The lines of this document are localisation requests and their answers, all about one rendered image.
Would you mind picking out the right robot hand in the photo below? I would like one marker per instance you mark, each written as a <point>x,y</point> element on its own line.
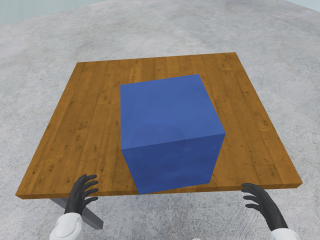
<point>266,207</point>

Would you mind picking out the carton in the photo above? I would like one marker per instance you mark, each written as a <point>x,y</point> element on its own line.
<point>171,135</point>

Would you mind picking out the right robot forearm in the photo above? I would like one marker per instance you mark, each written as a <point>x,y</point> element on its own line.
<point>283,234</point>

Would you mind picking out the table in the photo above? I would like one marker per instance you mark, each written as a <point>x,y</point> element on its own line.
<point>83,135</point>

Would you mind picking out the left robot forearm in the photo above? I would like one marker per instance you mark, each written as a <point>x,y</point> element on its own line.
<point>68,227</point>

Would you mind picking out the left robot hand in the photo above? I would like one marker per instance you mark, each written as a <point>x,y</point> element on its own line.
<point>76,201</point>

